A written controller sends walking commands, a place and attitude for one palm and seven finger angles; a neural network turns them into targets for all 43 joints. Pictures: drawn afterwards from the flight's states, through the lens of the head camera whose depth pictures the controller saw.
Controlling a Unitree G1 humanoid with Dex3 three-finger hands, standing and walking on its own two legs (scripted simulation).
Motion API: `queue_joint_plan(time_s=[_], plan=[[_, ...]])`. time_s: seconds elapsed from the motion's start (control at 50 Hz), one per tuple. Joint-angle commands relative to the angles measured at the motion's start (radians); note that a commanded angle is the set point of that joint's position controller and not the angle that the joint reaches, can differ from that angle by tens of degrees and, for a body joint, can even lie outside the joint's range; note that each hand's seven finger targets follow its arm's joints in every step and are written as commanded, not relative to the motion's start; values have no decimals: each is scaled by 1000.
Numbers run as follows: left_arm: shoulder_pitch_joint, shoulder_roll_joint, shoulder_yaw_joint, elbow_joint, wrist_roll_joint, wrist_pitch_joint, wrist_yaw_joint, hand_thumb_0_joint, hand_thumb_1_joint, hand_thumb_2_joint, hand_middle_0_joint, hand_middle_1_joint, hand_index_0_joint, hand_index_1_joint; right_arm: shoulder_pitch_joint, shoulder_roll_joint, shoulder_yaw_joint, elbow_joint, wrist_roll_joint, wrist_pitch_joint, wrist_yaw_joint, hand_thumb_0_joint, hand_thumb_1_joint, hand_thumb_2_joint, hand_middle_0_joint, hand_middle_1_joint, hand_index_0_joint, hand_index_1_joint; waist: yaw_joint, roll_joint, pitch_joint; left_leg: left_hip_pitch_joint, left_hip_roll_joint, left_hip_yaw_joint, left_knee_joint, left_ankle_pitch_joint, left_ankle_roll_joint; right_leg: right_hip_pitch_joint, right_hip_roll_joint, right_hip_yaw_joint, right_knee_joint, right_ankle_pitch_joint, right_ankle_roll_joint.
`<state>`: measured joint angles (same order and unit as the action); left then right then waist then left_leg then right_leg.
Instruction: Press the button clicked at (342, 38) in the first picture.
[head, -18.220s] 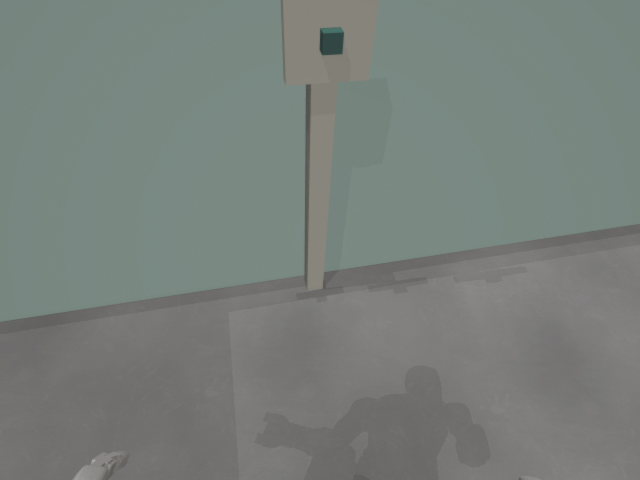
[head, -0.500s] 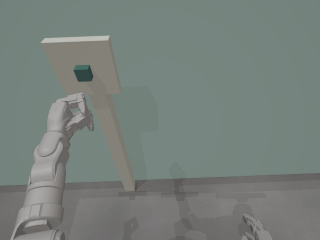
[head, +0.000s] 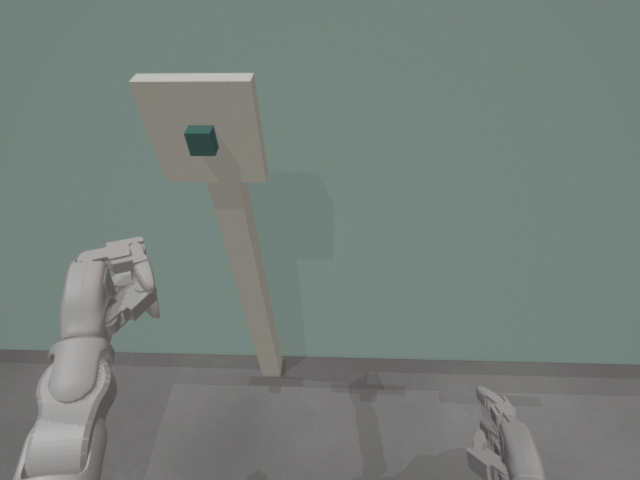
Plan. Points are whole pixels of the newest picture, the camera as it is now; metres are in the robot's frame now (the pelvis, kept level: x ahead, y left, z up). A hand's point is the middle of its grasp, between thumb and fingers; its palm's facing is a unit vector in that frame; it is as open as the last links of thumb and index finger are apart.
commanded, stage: draw the hand back to the body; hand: left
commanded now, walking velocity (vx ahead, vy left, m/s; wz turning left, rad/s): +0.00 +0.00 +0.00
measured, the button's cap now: (202, 139) +0.55 +0.26 +0.15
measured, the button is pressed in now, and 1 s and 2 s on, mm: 0 0 0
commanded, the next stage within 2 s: step back with the hand held close in 0.76 s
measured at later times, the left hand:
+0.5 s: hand (88, 326) +0.21 +0.25 +0.16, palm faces +0.40 -0.83 -0.39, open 3.1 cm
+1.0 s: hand (82, 316) +0.21 +0.26 +0.16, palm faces +0.41 -0.81 -0.42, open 3.1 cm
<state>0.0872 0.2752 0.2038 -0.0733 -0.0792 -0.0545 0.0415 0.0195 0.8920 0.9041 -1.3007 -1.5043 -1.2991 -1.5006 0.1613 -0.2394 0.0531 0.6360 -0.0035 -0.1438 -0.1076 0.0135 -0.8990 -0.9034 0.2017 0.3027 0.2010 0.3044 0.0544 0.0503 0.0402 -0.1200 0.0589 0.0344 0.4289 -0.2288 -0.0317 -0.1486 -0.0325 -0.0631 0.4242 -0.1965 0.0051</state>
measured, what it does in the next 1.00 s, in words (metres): stands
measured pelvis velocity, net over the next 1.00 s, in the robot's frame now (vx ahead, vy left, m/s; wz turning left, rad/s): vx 0.02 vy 0.01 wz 0.00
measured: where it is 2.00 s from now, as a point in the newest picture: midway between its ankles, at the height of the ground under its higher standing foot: outside the picture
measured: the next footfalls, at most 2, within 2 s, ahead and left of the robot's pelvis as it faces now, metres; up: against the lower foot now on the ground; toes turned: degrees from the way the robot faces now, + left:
right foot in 1.86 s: -0.15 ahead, -0.09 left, +0.00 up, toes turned +1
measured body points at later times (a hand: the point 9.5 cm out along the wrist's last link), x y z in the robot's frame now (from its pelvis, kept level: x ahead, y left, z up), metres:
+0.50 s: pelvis +0.03 +0.02 +0.00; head +0.00 +0.00 +0.45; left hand +0.18 +0.29 +0.18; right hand +0.22 -0.20 -0.08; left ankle +0.01 +0.14 -0.74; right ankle +0.03 -0.12 -0.74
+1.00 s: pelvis +0.02 +0.01 +0.00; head +0.02 +0.00 +0.45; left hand +0.19 +0.30 +0.18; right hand +0.22 -0.20 -0.08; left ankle +0.01 +0.14 -0.74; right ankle +0.03 -0.12 -0.74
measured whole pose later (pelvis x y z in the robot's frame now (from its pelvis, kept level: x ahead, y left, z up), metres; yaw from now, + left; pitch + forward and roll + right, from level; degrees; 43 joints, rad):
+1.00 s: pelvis +0.02 +0.01 +0.00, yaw +0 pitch -2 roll -1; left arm 0.51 0.33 0.34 -0.48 -0.02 -0.13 0.10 0.02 0.88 0.90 -1.30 -1.50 -1.30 -1.50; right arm 0.18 -0.21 0.04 0.60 -0.03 -0.07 -0.08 0.01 -0.90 -0.90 0.20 0.30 0.20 0.30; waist 0.04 0.05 0.02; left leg -0.13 0.06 0.03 0.44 -0.27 -0.02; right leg -0.13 -0.03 -0.07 0.37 -0.20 0.03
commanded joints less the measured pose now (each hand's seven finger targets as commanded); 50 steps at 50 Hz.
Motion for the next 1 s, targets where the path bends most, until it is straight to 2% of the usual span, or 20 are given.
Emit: queue_joint_plan(time_s=[0.0, 0.04, 0.06, 0.16, 0.32, 0.34, 0.46, 0.52, 0.58, 0.64, 0.72, 0.76, 0.84, 0.86, 0.88, 0.9, 0.92, 0.94, 0.96, 0.98], plan=[[-220, 214, 109, -345, 25, -110, 63, 0, 900, 900, -1300, -1500, -1300, -1500, -125, -89, -44, -136, -10, -47, -6, 0, -900, -900, 200, 300, 200, 300, -6, 35, -166, 57, -55, 11, -98, 52, 57, 71, 19, 30, -126, 1, -17], [-153, 187, 91, -365, 33, -116, 68, 0, 900, 900, -1300, -1500, -1300, -1500, -129, -86, -45, -134, -15, -47, -4, 0, -900, -900, 200, 300, 200, 300, -3, 39, -146, 61, -54, 9, -107, 74, 54, 80, 22, 24, -127, 22, -17], [-127, 177, 80, -371, 36, -117, 68, 0, 900, 900, -1300, -1500, -1300, -1500, -131, -90, -47, -132, -16, -47, -2, 0, -900, -900, 200, 300, 200, 300, -5, 0, -139, 63, -54, 4, -112, 76, 54, 81, 26, 22, -135, 19, -17], [61, 158, 95, -389, 41, -111, 66, 0, 900, 900, -1300, -1500, -1300, -1500, -131, -91, -56, -134, -21, -33, 10, 0, -900, -900, 200, 300, 200, 300, 8, -33, -84, 46, -48, 4, -120, 127, 53, 98, 31, 17, -133, 69, -15], [256, 187, 163, -560, 45, -116, 68, 0, 900, 900, -1300, -1500, -1300, -1500, -128, -75, -63, -162, -26, -19, 21, 0, -900, -900, 200, 300, 200, 300, 24, -5, -96, 40, -42, 5, -101, 197, 47, 124, 31, 15, -102, 147, -17], [271, 190, 168, -589, 47, -117, 69, 0, 900, 900, -1300, -1500, -1300, -1500, -123, -76, -65, -166, -27, -21, 22, 0, -900, -900, 200, 300, 200, 300, 23, 15, -111, 45, -42, 6, -94, 211, 46, 129, 30, 17, -99, 161, -18], [394, 178, 171, -640, 51, -109, 72, 0, 900, 900, -1300, -1500, -1300, -1500, -108, -73, -65, -172, -25, -37, 20, 0, -900, -900, 200, 300, 200, 300, 23, 22, -72, 37, -37, 3, -80, 237, 41, 104, 36, 10, -97, 179, -18], [336, 163, 152, -629, 55, -104, 75, 0, 900, 900, -1300, -1500, -1300, -1500, -99, -76, -64, -166, -25, -38, 17, 0, -900, -900, 200, 300, 200, 300, 10, -2, -35, 30, -36, 2, -86, 198, 44, 76, 34, 7, -102, 141, -14], [322, 166, 155, -612, 56, -100, 81, 0, 900, 900, -1300, -1500, -1300, -1500, -93, -77, -65, -162, -25, -40, 8, 0, -900, -900, 200, 300, 200, 300, 9, -22, -37, 36, -37, 1, -87, 180, 49, 73, 32, 9, -107, 122, -13], [326, 176, 169, -621, 58, -102, 87, 0, 900, 900, -1300, -1500, -1300, -1500, -94, -74, -62, -161, -29, -39, 10, 0, -900, -900, 200, 300, 200, 300, 20, 7, -86, 43, -42, -3, -84, 209, 46, 107, 29, 7, -89, 149, -17], [336, 177, 166, -653, 59, -100, 87, 0, 900, 900, -1300, -1500, -1300, -1500, -98, -70, -58, -164, -31, -42, 14, 0, -900, -900, 200, 300, 200, 300, 25, 53, -103, 44, -42, -6, -76, 256, 40, 126, 29, 8, -78, 190, -19], [365, 182, 175, -634, 56, -96, 86, 0, 900, 900, -1300, -1500, -1300, -1500, -100, -70, -59, -165, -33, -44, 13, 0, -900, -900, 200, 300, 200, 300, 28, 14, -92, 37, -41, -6, -73, 263, 39, 128, 32, 5, -83, 205, -19], [362, 182, 180, -632, 53, -97, 85, 0, 900, 900, -1300, -1500, -1300, -1500, -101, -66, -61, -169, -29, -37, 15, 0, -900, -900, 200, 300, 200, 300, 26, -10, -75, 33, -38, -1, -75, 243, 40, 116, 33, 6, -85, 193, -16], [316, 207, 206, -585, 51, -90, 89, 0, 900, 900, -1300, -1500, -1300, -1500, -101, -70, -60, -155, -28, -32, 9, 0, -900, -900, 200, 300, 200, 300, 19, -28, -44, 23, -37, 2, -81, 217, 40, 100, 35, 8, -102, 172, -16], [256, 294, 302, -637, 40, -124, 87, 0, 900, 900, -1300, -1500, -1300, -1500, -88, -95, -62, -202, -17, 0, 14, 0, -900, -900, 200, 300, 200, 300, -34, -55, 31, -65, -22, -4, -39, 149, 58, -35, -18, 88, -155, 210, -9], [356, 238, 264, -554, 45, -125, 82, 0, 900, 900, -1300, -1500, -1300, -1500, -81, -76, -62, -188, -19, 22, 14, 0, -900, -900, 200, 300, 200, 300, -34, -115, 5, -60, -26, -14, -20, 149, 57, -37, -38, 68, -151, 217, -12], [383, 219, 236, -556, 48, -125, 76, 0, 900, 900, -1300, -1500, -1300, -1500, -94, -79, -64, -198, -19, 34, 17, 0, -900, -900, 200, 300, 200, 300, -35, -114, -6, -46, -28, -6, -7, 169, 57, -46, -47, 77, -151, 254, -14], [389, 213, 225, -572, 50, -127, 74, 0, 900, 900, -1300, -1500, -1300, -1500, -94, -84, -65, -205, -20, 43, 19, 0, -900, -900, 200, 300, 200, 300, -40, -99, -31, -49, -29, -4, 4, 185, 54, -46, -51, 76, -141, 259, -14], [382, 212, 220, -614, 52, -138, 73, 0, 900, 900, -1300, -1500, -1300, -1500, -105, -86, -69, -212, -22, 49, 17, 0, -900, -900, 200, 300, 200, 300, -41, -38, -60, -52, -29, -1, 6, 224, 54, -31, -54, 65, -119, 293, -13], [431, 217, 230, -606, 51, -141, 76, 0, 900, 900, -1300, -1500, -1300, -1500, -92, -87, -70, -215, -21, 55, 17, 0, -900, -900, 200, 300, 200, 300, -40, -22, -105, -44, -21, -4, 8, 270, 53, -11, -54, 56, -94, 316, -11]])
